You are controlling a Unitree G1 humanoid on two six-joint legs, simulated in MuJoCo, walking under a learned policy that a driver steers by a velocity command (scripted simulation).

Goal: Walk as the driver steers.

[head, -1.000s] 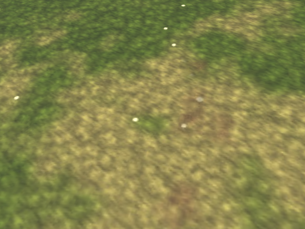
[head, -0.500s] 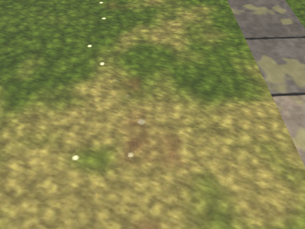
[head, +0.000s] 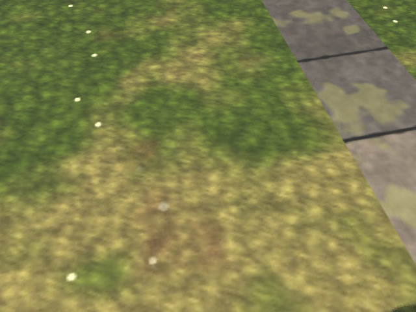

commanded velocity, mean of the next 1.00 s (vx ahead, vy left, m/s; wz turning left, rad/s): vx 0.47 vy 0.00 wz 0.06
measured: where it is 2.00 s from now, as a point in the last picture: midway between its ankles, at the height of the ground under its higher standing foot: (163, 178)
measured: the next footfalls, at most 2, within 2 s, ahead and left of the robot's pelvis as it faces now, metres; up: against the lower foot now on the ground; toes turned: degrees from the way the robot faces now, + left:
left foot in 0.24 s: +0.20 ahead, +0.15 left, +0.00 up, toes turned +1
right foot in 0.78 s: +0.55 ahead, -0.05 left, +0.00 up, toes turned +0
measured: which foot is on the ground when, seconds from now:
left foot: up 0.00-0.22, down 0.24-0.78, up 0.80-1.00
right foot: down 0.00-0.24, up 0.26-0.76, down 0.78-1.00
